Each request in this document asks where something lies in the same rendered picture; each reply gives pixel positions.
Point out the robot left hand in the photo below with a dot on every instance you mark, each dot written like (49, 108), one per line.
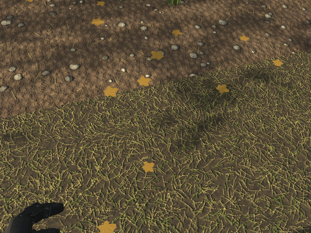
(23, 222)

